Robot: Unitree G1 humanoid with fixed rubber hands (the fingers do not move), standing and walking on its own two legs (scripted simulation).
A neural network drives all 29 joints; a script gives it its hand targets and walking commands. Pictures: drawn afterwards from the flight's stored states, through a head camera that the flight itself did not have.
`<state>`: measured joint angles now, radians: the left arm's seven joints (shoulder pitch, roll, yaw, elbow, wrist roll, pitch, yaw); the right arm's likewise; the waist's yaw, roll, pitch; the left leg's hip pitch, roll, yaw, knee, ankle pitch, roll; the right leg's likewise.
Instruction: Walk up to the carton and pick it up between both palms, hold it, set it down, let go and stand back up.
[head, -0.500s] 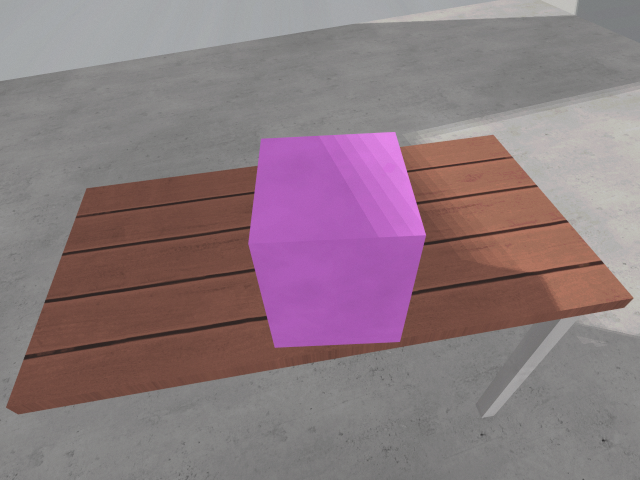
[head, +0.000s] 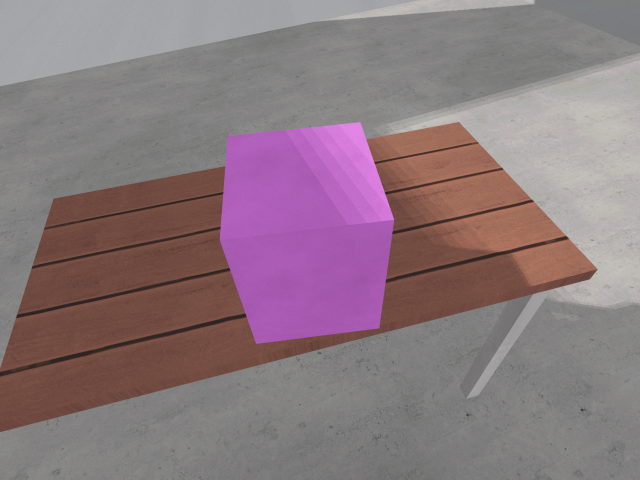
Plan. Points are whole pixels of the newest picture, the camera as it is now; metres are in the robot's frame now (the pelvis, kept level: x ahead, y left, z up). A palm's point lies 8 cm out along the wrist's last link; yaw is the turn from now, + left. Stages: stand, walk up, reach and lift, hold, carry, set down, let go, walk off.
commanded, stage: walk up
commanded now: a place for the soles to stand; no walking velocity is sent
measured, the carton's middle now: (306, 236) +0.47 +0.06 +0.03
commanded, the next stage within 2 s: reach and lift in 0.14 s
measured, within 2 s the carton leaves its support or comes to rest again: neither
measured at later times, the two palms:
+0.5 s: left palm out of the picture +0.11 +0.26 -0.10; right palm out of the picture +0.17 -0.24 -0.12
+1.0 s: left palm out of the picture +0.06 +0.25 -0.06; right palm out of the picture +0.13 -0.22 -0.08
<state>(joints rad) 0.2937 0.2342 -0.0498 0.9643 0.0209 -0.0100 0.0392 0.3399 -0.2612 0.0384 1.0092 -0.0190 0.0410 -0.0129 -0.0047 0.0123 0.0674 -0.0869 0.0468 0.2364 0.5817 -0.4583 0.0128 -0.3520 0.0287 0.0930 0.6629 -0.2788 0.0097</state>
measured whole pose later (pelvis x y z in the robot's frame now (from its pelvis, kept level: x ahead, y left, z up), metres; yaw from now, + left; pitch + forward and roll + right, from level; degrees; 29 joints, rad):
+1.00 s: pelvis -0.04 -0.04 +0.00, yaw +12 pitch -6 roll -2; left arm 0.18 0.28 0.07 0.41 0.07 0.38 -0.08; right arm 0.27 -0.11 -0.03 0.48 0.00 0.09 -0.09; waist -0.03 0.03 0.11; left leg -0.15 0.09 0.04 0.66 -0.40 -0.02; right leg -0.24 0.02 -0.10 0.57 -0.22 -0.03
